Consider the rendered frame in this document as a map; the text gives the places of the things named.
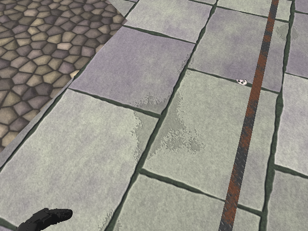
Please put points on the robot left hand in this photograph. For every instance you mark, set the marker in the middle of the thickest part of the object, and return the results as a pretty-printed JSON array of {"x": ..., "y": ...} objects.
[{"x": 44, "y": 218}]

